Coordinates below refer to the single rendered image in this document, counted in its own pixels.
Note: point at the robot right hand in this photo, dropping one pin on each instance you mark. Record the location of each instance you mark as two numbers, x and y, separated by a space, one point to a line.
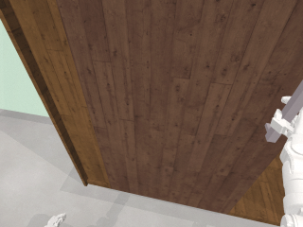
282 126

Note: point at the wardrobe door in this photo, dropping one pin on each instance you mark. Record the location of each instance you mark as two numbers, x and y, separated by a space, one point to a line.
179 91
41 23

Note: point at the robot left hand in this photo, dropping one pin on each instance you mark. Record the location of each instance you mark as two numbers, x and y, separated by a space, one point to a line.
56 221

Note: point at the handle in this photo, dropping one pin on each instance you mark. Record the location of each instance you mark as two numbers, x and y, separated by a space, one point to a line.
289 112

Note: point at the right robot upper arm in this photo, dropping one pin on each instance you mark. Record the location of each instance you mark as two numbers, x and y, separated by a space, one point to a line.
291 220

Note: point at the right robot forearm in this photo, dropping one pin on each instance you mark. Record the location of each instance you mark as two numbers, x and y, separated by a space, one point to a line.
292 174

